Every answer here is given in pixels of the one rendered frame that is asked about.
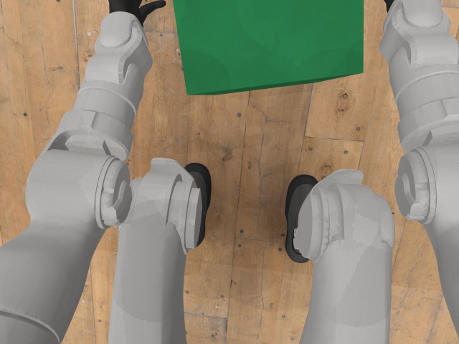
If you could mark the robot left forearm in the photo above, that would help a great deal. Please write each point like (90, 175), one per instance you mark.
(108, 99)

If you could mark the robot left foot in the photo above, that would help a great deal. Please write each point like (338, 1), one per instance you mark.
(202, 178)

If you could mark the left robot shin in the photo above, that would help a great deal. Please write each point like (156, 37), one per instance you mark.
(164, 165)

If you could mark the left robot hand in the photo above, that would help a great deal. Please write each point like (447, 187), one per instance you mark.
(132, 7)

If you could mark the right robot upper arm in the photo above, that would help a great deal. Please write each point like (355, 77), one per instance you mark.
(427, 190)

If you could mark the carton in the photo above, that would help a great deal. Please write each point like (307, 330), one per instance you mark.
(242, 45)

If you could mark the left robot upper arm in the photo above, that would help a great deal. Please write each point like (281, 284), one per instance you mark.
(73, 197)

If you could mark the robot right forearm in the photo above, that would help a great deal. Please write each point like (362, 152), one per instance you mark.
(423, 60)

